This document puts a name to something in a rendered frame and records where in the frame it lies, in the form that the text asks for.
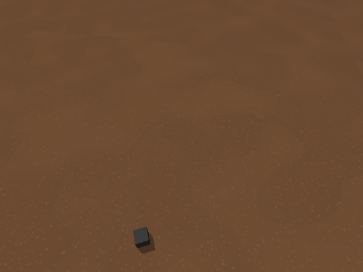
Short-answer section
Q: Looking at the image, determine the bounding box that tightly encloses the cube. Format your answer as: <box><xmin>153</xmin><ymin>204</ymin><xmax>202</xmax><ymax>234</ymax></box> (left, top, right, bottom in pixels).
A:
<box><xmin>133</xmin><ymin>227</ymin><xmax>150</xmax><ymax>248</ymax></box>

